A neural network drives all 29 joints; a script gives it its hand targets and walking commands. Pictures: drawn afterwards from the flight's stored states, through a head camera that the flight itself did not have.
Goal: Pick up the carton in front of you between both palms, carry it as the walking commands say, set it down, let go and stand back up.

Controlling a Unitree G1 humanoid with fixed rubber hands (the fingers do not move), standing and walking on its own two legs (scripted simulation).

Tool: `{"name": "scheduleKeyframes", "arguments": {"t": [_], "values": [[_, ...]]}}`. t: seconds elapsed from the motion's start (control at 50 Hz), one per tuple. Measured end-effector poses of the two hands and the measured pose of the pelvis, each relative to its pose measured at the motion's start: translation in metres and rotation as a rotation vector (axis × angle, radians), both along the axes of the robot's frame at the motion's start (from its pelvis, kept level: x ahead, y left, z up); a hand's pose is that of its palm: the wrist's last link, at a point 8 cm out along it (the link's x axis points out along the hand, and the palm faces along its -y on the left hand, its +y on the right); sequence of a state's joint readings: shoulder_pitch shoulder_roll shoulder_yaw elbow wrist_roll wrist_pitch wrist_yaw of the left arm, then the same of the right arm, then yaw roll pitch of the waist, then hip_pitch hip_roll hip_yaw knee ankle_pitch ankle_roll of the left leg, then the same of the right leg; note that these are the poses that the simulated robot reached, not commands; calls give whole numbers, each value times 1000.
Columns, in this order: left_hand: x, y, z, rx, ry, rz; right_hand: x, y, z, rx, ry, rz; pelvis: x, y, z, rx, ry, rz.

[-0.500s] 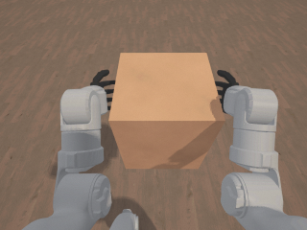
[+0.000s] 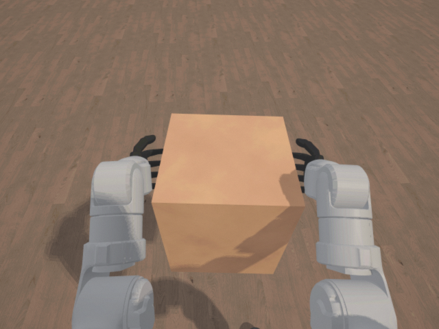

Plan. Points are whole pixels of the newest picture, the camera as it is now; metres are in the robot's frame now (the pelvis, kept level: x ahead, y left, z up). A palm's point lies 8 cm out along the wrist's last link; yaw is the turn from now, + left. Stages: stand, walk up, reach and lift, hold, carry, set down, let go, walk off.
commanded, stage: carry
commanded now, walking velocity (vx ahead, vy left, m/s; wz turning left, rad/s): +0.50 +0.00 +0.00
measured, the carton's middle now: (224, 197) +0.36 +0.01 +0.03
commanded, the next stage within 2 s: none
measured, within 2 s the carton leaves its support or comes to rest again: neither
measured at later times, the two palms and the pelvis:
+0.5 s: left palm (151, 107) +0.59 +0.18 +0.08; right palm (275, 105) +0.60 -0.12 +0.08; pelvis +0.33 +0.02 -0.02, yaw +0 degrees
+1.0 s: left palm (171, 59) +0.81 +0.15 +0.08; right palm (272, 63) +0.81 -0.14 +0.07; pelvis +0.55 +0.00 -0.01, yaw +2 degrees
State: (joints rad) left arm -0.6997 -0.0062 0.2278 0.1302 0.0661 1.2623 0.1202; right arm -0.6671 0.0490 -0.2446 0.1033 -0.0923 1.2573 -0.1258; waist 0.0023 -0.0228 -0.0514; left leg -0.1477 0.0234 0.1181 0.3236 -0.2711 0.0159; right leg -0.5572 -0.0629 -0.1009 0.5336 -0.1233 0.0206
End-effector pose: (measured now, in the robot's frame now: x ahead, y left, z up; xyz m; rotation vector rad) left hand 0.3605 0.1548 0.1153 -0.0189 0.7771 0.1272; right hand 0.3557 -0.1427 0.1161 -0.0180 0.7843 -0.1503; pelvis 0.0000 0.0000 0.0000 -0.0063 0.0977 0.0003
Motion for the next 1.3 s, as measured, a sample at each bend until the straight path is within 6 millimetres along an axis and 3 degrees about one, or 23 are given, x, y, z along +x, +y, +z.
{"name": "scheduleKeyframes", "arguments": {"t": [0.1,0.2,0.32,0.4,0.48,0.58,0.7,0.86,0.98,1.08,1.18,1.3], "values": [[52,-19,-13,20,-38,28,58,-19,-20,38,-38,5,70,-17,-15,-9,-5,27],[73,-24,-32,10,20,76,90,-24,-39,75,21,0,126,-22,-1,17,0,46],[117,-11,-22,-3,-59,102,136,-11,-32,103,-56,-9,198,-16,4,22,-5,37],[162,4,-19,-10,-110,84,179,3,-24,57,-110,13,256,-2,-4,10,-17,37],[216,21,-33,-27,-131,68,229,20,-30,24,-131,11,318,16,-23,19,-42,12],[267,24,-45,-29,-22,31,269,23,-42,13,-23,-24,367,29,-12,6,-34,-15],[325,17,-35,-24,-30,-4,318,16,-32,14,-31,-56,419,30,2,-11,-33,-6],[402,2,-19,7,-138,33,408,1,-24,52,-138,-21,503,8,-13,19,-62,9],[442,-2,-30,34,-57,43,451,-3,-41,76,-57,-13,542,2,-12,-10,-40,31],[458,5,-37,11,-56,69,473,4,-44,63,-56,3,556,1,-13,-11,-19,44],[461,13,-41,2,-72,86,482,13,-42,50,-71,24,562,4,-15,-10,-13,51],[456,23,-43,-1,-78,94,479,22,-44,42,-78,37,562,11,-19,-12,-21,57]]}}
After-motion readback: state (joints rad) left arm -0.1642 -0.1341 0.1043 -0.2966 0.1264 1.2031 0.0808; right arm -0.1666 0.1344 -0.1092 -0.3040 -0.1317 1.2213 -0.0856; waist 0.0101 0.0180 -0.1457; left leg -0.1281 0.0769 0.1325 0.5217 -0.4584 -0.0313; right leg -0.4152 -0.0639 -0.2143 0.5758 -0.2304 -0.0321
